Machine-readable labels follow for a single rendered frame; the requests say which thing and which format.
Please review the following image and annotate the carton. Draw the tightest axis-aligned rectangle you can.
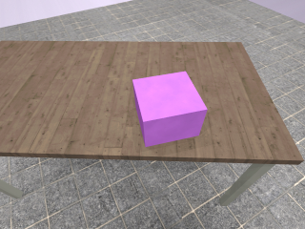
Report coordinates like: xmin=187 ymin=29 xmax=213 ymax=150
xmin=132 ymin=71 xmax=208 ymax=147

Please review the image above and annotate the table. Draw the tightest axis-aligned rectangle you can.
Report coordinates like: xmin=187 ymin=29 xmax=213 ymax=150
xmin=0 ymin=40 xmax=304 ymax=206

